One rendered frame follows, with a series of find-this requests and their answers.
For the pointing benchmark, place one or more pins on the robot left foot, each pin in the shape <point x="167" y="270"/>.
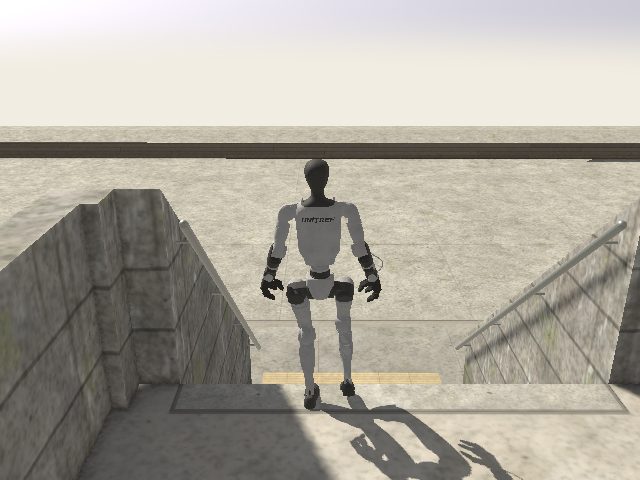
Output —
<point x="310" y="400"/>

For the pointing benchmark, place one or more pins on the robot right hand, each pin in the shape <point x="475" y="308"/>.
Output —
<point x="375" y="286"/>

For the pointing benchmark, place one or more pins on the robot left upper arm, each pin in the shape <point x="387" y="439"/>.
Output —
<point x="286" y="213"/>

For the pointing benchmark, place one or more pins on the robot right upper arm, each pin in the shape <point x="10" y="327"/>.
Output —
<point x="350" y="211"/>

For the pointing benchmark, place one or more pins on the robot right forearm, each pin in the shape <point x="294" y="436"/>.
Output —
<point x="368" y="265"/>

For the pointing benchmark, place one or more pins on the robot left forearm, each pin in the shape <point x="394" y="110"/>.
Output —
<point x="271" y="266"/>

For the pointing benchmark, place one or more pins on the robot left hand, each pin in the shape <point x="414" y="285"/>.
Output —
<point x="272" y="285"/>

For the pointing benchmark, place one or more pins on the humanoid robot torso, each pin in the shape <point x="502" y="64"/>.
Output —
<point x="319" y="234"/>

